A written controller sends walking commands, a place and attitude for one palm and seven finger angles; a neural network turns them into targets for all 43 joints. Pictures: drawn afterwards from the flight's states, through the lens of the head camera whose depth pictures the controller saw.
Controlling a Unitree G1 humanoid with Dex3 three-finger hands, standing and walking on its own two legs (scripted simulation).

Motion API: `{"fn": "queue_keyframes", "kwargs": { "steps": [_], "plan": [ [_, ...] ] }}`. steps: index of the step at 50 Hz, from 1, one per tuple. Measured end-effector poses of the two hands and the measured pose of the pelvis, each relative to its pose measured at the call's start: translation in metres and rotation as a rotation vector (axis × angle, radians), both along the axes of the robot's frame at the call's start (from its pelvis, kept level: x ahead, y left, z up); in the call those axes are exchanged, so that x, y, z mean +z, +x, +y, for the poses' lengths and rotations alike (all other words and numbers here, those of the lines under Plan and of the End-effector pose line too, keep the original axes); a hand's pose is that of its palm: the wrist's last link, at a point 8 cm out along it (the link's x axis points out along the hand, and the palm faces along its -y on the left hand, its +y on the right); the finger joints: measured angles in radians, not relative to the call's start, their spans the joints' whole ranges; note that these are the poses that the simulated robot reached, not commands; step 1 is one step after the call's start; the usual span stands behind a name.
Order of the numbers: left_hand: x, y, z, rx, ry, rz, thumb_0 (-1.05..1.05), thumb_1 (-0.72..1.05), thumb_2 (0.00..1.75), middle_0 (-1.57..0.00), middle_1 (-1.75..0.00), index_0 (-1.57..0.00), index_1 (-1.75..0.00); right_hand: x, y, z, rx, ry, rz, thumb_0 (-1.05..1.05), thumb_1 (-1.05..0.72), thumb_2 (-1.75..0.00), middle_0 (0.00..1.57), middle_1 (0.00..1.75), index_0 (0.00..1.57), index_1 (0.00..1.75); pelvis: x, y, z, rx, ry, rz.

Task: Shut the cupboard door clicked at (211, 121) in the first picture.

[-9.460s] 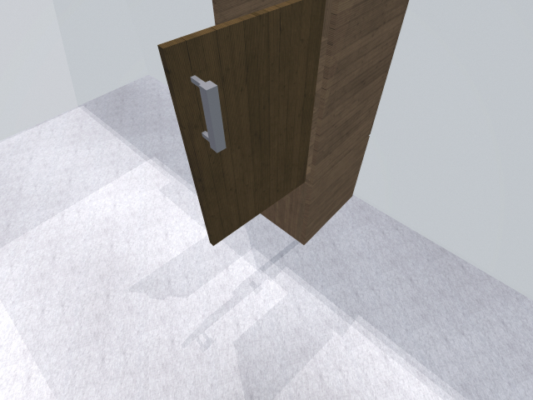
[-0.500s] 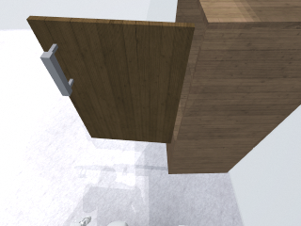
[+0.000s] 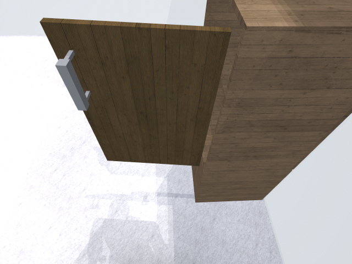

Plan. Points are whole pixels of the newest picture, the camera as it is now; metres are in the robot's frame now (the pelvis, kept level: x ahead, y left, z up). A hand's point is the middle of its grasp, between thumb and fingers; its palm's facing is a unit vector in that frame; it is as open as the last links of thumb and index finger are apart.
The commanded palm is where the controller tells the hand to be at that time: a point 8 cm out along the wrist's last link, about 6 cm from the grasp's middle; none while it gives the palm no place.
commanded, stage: come to a stop and stand still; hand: left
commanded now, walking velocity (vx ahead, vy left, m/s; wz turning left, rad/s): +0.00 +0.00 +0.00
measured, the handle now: (77, 81) +0.50 +0.27 +0.11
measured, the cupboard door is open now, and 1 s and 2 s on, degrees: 84 84 84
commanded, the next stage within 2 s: look again from close up in 0.50 s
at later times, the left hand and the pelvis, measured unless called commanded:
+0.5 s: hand out of the picture +0.03 +0.14 -0.17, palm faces +0.05 -0.97 -0.23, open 7.2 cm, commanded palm none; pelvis +0.01 -0.04 +0.00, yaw +1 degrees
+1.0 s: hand out of the picture +0.01 +0.18 -0.18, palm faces +0.00 -0.98 -0.20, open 7.3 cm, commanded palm none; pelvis -0.01 +0.00 -0.01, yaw -1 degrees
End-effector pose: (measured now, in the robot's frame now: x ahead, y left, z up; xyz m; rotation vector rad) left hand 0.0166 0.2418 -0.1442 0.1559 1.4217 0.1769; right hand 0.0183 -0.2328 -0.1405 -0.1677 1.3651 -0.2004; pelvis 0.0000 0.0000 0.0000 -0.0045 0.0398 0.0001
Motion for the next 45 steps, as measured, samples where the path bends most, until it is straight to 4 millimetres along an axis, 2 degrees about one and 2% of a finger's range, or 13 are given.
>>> {"fn": "queue_keyframes", "kwargs": {
  "steps": [3, 6, 14, 20, 32, 38, 45],
  "plan": [
    [0.000, 0.010, -0.016, -0.019, 0.018, -0.043, 0.00, 0.91, 0.90, -0.19, -0.29, -0.19, -0.30, -0.011, -0.015, -0.015, -0.027, 0.021, 0.039, 0.00, -0.91, -0.90, 0.20, 0.30, 0.20, 0.29, -0.005, -0.002, -0.013, -0.004, 0.011, -0.007],
    [0.003, 0.018, -0.032, -0.030, 0.015, -0.076, 0.00, 0.92, 0.90, -0.19, -0.29, -0.19, -0.30, -0.013, -0.024, -0.023, -0.027, 0.030, 0.077, 0.01, -0.91, -0.90, 0.20, 0.30, 0.20, 0.29, -0.004, -0.001, -0.021, 0.009, 0.007, -0.017],
    [-0.001, 0.025, -0.046, -0.007, 0.015, -0.105, 0.00, 0.95, 0.90, -0.20, -0.29, -0.20, -0.30, -0.012, -0.027, -0.027, -0.012, 0.044, 0.095, 0.01, -0.91, -0.90, 0.20, 0.30, 0.20, 0.29, -0.003, 0.003, -0.036, 0.021, 0.016, -0.040],
    [0.002, 0.016, -0.051, 0.000, 0.018, -0.083, 0.00, 0.95, 0.90, -0.20, -0.29, -0.20, -0.30, -0.013, -0.021, -0.022, -0.003, 0.071, 0.085, 0.01, -0.91, -0.90, 0.20, 0.30, 0.20, 0.29, -0.001, 0.005, -0.042, 0.020, 0.018, -0.043],
    [0.001, -0.016, -0.065, 0.018, 0.002, -0.008, 0.00, 0.93, 0.90, -0.20, -0.29, -0.20, -0.30, -0.011, -0.011, -0.027, 0.010, 0.062, 0.082, 0.01, -0.92, -0.90, 0.20, 0.30, 0.20, 0.29, -0.001, 0.011, -0.041, 0.009, 0.010, -0.029],
    [-0.007, -0.025, -0.057, -0.033, -0.025, -0.006, 0.00, 0.91, 0.90, -0.20, -0.30, -0.20, -0.30, -0.007, 0.012, -0.024, 0.005, 0.022, -0.062, 0.01, -0.92, -0.90, 0.20, 0.30, 0.20, 0.29, -0.007, 0.008, -0.024, -0.021, -0.002, -0.034],
    [-0.011, -0.013, -0.030, -0.029, -0.017, -0.077, 0.00, 0.91, 0.90, -0.20, -0.29, -0.20, -0.30, -0.005, 0.019, -0.002, 0.040, 0.009, -0.115, 0.01, -0.92, -0.90, 0.20, 0.30, 0.20, 0.29, -0.009, -0.001, -0.006, -0.016, -0.004, -0.061]
  ]
}}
